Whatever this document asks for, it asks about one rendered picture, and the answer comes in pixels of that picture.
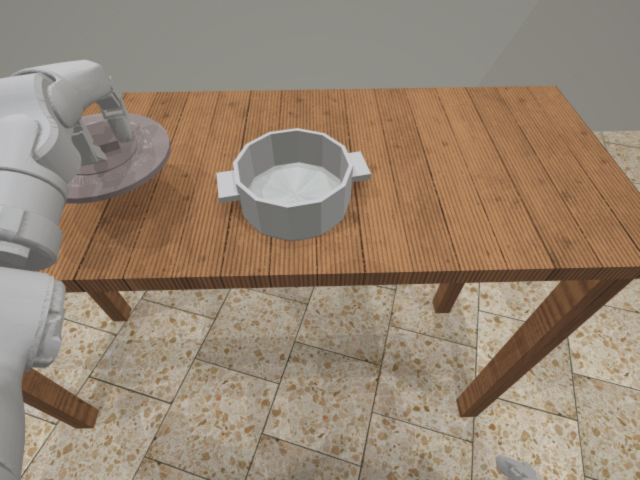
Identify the left robot hand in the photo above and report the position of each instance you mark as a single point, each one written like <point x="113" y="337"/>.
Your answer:
<point x="94" y="85"/>

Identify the pot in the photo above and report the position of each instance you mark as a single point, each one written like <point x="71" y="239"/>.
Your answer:
<point x="293" y="184"/>

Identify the left robot upper arm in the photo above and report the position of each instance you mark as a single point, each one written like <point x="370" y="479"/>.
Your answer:
<point x="31" y="319"/>

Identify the lid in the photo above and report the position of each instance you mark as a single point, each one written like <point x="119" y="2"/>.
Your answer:
<point x="138" y="161"/>

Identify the right robot hand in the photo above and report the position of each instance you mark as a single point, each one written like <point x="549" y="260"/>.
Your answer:
<point x="515" y="470"/>

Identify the table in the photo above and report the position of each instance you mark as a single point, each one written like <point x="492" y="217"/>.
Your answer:
<point x="468" y="185"/>

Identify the knob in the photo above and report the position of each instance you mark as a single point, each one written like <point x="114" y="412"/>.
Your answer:
<point x="103" y="136"/>

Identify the left robot forearm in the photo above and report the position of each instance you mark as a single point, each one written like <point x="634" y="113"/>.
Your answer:
<point x="38" y="111"/>

